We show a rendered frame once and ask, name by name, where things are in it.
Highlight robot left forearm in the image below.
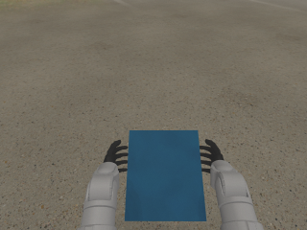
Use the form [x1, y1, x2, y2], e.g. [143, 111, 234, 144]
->
[77, 162, 120, 230]

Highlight robot right forearm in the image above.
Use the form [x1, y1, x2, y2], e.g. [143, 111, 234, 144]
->
[210, 160, 264, 230]

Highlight carton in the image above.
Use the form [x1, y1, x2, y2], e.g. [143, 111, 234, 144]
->
[125, 130, 207, 221]

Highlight right robot hand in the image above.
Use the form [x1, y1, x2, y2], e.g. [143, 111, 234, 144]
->
[200, 139, 224, 173]

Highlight left robot hand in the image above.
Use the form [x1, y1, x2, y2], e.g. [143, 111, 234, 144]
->
[103, 140, 129, 173]

